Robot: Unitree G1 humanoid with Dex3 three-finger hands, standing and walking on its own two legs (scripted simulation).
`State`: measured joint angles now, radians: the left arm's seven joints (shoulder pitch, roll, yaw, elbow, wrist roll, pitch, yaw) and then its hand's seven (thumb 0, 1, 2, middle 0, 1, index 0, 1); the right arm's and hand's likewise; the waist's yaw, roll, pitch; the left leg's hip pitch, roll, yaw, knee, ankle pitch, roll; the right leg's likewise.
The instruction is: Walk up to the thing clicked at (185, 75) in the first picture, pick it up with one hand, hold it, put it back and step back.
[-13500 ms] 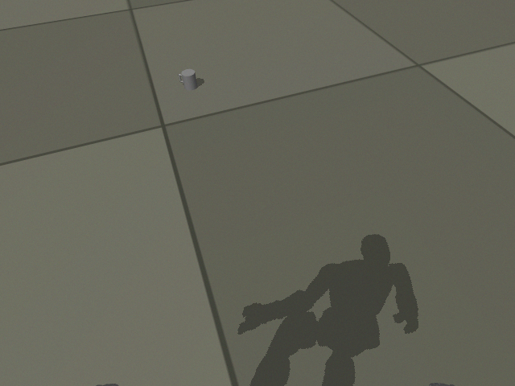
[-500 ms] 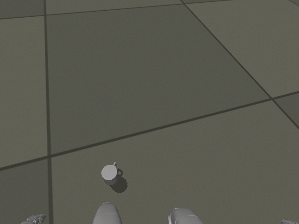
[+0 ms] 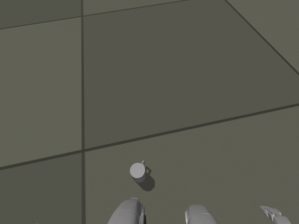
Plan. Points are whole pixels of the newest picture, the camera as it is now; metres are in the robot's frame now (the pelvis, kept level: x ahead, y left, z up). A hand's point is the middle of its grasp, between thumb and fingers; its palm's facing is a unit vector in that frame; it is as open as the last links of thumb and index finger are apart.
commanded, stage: walk up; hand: left
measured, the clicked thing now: (139, 170) +0.43 +0.13 -0.68
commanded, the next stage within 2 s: none
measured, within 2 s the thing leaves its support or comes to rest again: neither
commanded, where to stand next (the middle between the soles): +0.04 -0.06 m, yaw +1 degrees
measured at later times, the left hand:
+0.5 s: hand out of the picture +0.01 +0.19 -0.15, palm faces -0.01 -0.93 -0.36, open 7.3 cm
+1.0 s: hand out of the picture +0.04 +0.30 -0.14, palm faces +0.00 -0.92 -0.40, open 7.3 cm
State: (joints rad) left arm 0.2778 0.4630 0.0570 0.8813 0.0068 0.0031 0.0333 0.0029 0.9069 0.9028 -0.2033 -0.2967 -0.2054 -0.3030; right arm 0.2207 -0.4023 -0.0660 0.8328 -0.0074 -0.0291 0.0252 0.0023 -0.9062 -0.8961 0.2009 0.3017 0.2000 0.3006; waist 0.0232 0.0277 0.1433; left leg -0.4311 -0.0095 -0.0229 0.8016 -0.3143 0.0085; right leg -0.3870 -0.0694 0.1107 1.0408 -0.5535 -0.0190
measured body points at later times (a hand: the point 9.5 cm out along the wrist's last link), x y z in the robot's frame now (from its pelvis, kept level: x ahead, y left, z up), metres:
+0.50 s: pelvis -0.03 -0.06 +0.00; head -0.01 -0.06 +0.45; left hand +0.01 +0.24 -0.12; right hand +0.03 -0.42 -0.10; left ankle +0.04 +0.09 -0.67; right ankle -0.02 -0.20 -0.70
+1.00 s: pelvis -0.01 +0.00 +0.01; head +0.02 +0.03 +0.46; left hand +0.04 +0.35 -0.11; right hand +0.09 -0.33 -0.07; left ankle +0.04 +0.12 -0.70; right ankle +0.03 -0.17 -0.63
